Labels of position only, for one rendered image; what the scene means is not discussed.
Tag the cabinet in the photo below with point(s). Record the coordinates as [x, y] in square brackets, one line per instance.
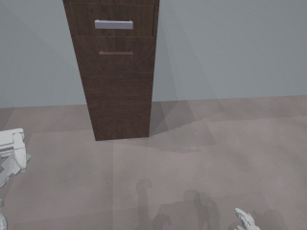
[118, 91]

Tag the robot right hand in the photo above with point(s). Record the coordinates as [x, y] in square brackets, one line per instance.
[246, 219]

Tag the drawer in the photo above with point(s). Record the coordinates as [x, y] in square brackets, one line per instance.
[84, 15]

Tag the handle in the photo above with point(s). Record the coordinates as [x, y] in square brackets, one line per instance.
[116, 55]
[111, 24]

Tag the robot left hand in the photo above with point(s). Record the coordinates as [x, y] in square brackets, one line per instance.
[13, 149]

